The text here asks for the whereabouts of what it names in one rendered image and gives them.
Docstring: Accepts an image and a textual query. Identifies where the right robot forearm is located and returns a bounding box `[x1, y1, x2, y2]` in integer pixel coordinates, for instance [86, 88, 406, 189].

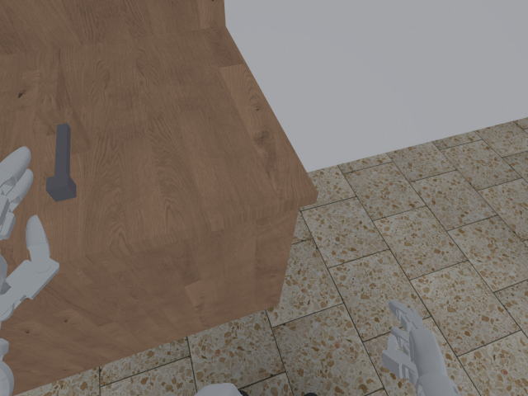
[416, 374, 460, 396]

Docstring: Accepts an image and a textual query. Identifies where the right robot hand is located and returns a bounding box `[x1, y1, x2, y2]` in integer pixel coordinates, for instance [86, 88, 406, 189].
[382, 299, 448, 385]

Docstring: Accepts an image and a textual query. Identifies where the left robot hand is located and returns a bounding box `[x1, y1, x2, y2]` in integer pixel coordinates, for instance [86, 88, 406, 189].
[0, 146, 59, 329]

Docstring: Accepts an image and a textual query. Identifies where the counter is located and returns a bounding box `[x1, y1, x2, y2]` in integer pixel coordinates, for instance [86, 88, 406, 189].
[0, 0, 318, 396]

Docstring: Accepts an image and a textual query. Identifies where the tap lever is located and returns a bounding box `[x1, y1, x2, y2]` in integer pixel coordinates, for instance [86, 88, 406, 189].
[46, 123, 77, 202]

